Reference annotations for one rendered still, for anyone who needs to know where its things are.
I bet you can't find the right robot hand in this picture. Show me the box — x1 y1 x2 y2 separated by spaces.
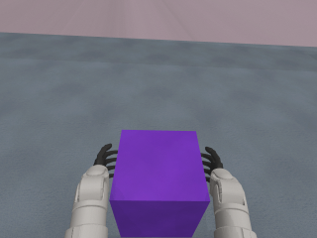
200 147 224 182

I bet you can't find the carton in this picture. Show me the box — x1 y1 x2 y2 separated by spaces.
109 130 210 238

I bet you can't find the robot right forearm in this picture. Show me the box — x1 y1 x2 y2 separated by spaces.
209 168 258 238

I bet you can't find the left robot hand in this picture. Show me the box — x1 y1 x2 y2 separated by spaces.
93 143 118 179

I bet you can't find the robot left forearm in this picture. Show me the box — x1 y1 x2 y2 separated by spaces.
64 165 110 238

